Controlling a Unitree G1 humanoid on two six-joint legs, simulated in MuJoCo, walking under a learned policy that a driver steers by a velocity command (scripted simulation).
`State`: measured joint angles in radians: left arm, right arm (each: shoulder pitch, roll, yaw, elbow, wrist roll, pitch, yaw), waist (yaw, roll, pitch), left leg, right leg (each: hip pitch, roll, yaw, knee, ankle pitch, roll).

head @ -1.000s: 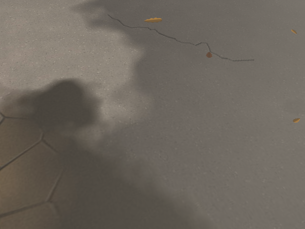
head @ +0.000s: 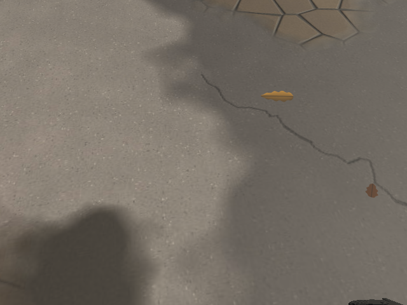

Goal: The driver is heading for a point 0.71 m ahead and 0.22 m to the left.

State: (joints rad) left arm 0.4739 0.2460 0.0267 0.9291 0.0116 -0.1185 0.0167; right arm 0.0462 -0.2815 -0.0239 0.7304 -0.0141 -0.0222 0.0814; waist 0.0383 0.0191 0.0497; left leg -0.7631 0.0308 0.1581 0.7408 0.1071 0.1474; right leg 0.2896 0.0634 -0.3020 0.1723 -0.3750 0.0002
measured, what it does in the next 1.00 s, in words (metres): walks ahead, turning left: left foot, then right foot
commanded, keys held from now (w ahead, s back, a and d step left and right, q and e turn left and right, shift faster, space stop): w+q+shift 0.60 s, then shift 0.40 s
